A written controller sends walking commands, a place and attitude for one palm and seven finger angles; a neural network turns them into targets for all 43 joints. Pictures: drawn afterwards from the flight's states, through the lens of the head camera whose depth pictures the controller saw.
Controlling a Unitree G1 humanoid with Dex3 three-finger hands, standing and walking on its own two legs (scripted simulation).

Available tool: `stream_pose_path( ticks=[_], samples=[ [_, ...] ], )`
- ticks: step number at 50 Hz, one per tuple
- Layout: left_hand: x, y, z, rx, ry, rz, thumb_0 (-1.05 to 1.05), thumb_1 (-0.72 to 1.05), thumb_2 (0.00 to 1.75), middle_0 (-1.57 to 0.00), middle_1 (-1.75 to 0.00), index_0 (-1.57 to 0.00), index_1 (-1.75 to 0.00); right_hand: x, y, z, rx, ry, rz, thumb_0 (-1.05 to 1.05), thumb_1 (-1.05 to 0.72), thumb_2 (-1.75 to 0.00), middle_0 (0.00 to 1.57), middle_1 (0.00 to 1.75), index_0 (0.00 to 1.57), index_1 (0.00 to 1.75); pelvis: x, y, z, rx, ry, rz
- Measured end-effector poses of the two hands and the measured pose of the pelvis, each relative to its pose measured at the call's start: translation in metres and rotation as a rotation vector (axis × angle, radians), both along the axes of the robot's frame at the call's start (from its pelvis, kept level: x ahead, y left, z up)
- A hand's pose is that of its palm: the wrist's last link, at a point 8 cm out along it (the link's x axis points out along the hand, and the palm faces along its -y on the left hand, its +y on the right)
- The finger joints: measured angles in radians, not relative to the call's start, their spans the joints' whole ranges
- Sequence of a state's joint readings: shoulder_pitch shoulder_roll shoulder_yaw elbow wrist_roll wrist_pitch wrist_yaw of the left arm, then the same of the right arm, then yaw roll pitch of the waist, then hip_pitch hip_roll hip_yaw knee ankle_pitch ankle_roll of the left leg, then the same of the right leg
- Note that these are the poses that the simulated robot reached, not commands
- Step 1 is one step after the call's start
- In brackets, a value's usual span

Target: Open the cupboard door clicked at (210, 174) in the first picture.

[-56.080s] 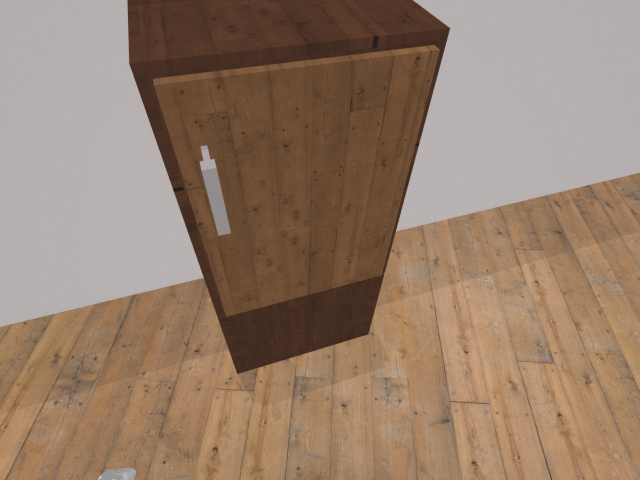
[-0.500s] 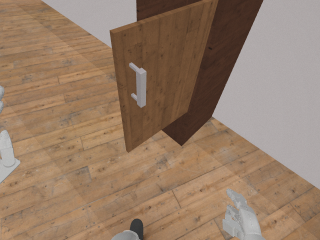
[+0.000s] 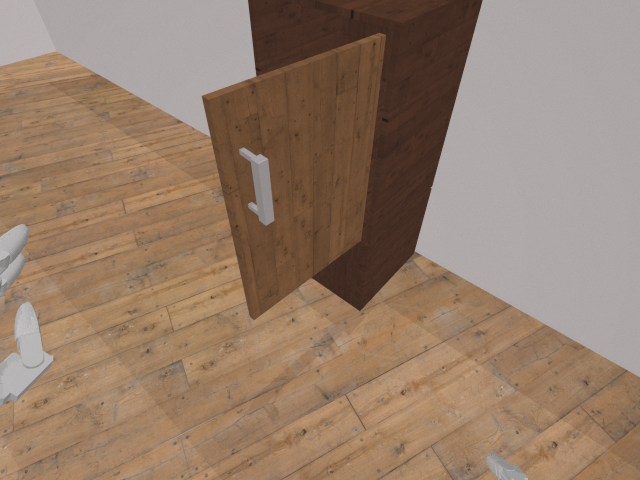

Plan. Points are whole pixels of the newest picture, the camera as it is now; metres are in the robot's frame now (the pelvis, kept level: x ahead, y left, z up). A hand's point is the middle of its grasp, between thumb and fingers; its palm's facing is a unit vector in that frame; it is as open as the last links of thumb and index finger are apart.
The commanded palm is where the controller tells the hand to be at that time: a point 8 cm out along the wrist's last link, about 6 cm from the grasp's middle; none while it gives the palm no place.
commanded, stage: stop stepping back and stand still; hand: left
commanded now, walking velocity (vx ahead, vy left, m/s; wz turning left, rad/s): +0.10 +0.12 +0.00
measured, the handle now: (256, 186) +0.59 +0.15 +0.05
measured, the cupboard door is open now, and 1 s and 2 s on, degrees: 85 85 85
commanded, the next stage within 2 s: let the arm hang, fingers relaxed in 0.92 s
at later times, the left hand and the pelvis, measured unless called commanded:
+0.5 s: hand out of the picture +0.18 +0.31 +0.17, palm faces +0.42 -0.76 -0.49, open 7.4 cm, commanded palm +0.12 +0.35 +0.17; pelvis -0.01 +0.04 +0.00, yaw +1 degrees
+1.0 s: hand out of the picture +0.14 +0.33 +0.16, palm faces +0.44 -0.76 -0.49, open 7.4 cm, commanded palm none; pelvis -0.04 +0.06 +0.00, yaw +2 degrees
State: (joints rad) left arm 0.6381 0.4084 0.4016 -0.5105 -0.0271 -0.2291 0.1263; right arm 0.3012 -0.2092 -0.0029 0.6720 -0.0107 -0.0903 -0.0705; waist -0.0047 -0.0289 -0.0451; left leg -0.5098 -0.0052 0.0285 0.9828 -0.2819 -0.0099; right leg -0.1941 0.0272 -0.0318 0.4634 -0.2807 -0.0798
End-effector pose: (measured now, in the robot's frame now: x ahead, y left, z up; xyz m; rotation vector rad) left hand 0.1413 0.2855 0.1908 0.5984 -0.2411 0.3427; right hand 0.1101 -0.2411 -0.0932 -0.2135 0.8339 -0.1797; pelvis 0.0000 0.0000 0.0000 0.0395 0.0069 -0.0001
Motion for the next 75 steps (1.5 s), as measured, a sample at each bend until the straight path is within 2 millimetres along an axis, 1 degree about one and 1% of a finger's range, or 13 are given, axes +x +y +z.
stream_pose_path(
  ticks=[9, 14, 20, 25, 30, 40, 51, 53, 57, 60, 64, 68, 75],
  samples=[
    [0.011, 0.037, -0.013, -0.045, -0.021, 0.141, 0.01, 0.89, 0.89, -0.21, -0.30, -0.21, -0.30, 0.029, 0.003, -0.007, -0.038, -0.036, 0.036, 0.02, -0.90, -0.90, 0.20, 0.30, 0.20, 0.30, 0.007, 0.017, -0.008, -0.024, -0.008, 0.041],
    [0.016, 0.035, -0.023, -0.071, 0.021, 0.083, 0.01, 0.89, 0.89, -0.21, -0.30, -0.21, -0.30, 0.055, 0.026, 0.008, -0.011, -0.109, 0.054, 0.02, -0.90, -0.90, 0.20, 0.29, 0.20, 0.30, 0.004, 0.025, -0.007, -0.023, -0.023, 0.019],
    [0.012, 0.041, -0.011, -0.032, -0.001, 0.016, 0.01, 0.89, 0.89, -0.22, -0.30, -0.21, -0.30, 0.069, 0.056, 0.026, 0.019, -0.189, 0.093, 0.02, -0.90, -0.90, 0.20, 0.30, 0.20, 0.30, -0.004, 0.035, -0.005, -0.035, -0.024, 0.016],
    [-0.002, 0.057, -0.004, -0.015, -0.007, 0.041, 0.01, 0.89, 0.89, -0.22, -0.30, -0.21, -0.30, 0.063, 0.074, 0.028, 0.035, -0.190, 0.113, 0.01, -0.90, -0.90, 0.21, 0.30, 0.20, 0.30, -0.012, 0.043, -0.003, -0.044, -0.021, 0.018],
    [-0.017, 0.072, -0.016, -0.063, 0.031, 0.096, 0.01, 0.89, 0.89, -0.21, -0.30, -0.21, -0.30, 0.043, 0.080, 0.021, 0.032, -0.143, 0.118, 0.01, -0.90, -0.90, 0.21, 0.30, 0.20, 0.30, -0.021, 0.051, -0.001, -0.050, -0.023, 0.022],
    [-0.031, 0.076, -0.023, -0.098, 0.038, 0.097, 0.01, 0.89, 0.89, -0.21, -0.30, -0.21, -0.30, 0.004, 0.079, 0.014, -0.005, -0.069, 0.103, 0.02, -0.90, -0.90, 0.21, 0.30, 0.20, 0.30, -0.038, 0.059, 0.001, -0.054, -0.033, 0.037],
    [-0.040, 0.078, -0.016, -0.053, 0.050, 0.103, 0.01, 0.89, 0.89, -0.21, -0.30, -0.21, -0.30, 0.000, 0.077, 0.013, 0.013, -0.090, 0.083, 0.02, -0.90, -0.90, 0.21, 0.30, 0.20, 0.30, -0.043, 0.060, 0.001, -0.056, -0.029, 0.037],
    [-0.034, 0.081, -0.043, -0.074, 0.138, 0.097, 0.01, 0.90, 0.90, -0.21, -0.30, -0.20, -0.30, 0.003, 0.074, 0.003, 0.037, -0.082, 0.125, 0.01, -0.90, -0.90, 0.20, 0.30, 0.20, 0.30, -0.045, 0.060, -0.001, -0.058, -0.013, 0.054],
    [-0.033, 0.080, -0.159, -0.241, 0.617, 0.165, 0.00, 0.90, 0.90, -0.20, -0.30, -0.20, -0.30, -0.002, 0.061, -0.026, 0.053, 0.038, 0.157, 0.01, -0.90, -0.90, 0.21, 0.30, 0.20, 0.30, -0.053, 0.060, -0.009, -0.047, -0.003, 0.062],
    [-0.064, 0.054, -0.241, -0.363, 0.958, 0.187, 0.00, 0.91, 0.90, -0.20, -0.30, -0.19, -0.30, -0.019, 0.050, -0.039, 0.049, 0.117, 0.122, 0.01, -0.90, -0.90, 0.21, 0.30, 0.20, 0.30, -0.056, 0.056, -0.012, -0.040, -0.007, 0.055],
    [-0.119, 0.002, -0.317, -0.545, 1.263, 0.187, 0.01, 0.91, 0.89, -0.20, -0.30, -0.19, -0.30, -0.061, 0.038, -0.045, 0.012, 0.273, 0.075, 0.01, -0.90, -0.90, 0.20, 0.29, 0.20, 0.30, -0.054, 0.049, -0.015, -0.041, -0.023, 0.063],
    [-0.159, -0.015, -0.344, -0.657, 1.385, 0.269, -0.01, 0.99, 0.89, -0.21, -0.30, -0.20, -0.30, -0.112, 0.035, -0.046, -0.013, 0.463, 0.046, 0.01, -0.90, -0.90, 0.20, 0.29, 0.20, 0.30, -0.051, 0.042, -0.013, -0.048, -0.026, 0.077],
    [-0.214, -0.011, -0.338, -0.675, 1.521, 0.384, 0.00, 0.97, 0.89, -0.21, -0.30, -0.20, -0.30, -0.158, 0.046, -0.054, 0.040, 0.632, 0.016, 0.01, -0.90, -0.90, 0.20, 0.29, 0.19, 0.30, -0.047, 0.040, -0.006, -0.052, -0.024, 0.083]
  ],
)
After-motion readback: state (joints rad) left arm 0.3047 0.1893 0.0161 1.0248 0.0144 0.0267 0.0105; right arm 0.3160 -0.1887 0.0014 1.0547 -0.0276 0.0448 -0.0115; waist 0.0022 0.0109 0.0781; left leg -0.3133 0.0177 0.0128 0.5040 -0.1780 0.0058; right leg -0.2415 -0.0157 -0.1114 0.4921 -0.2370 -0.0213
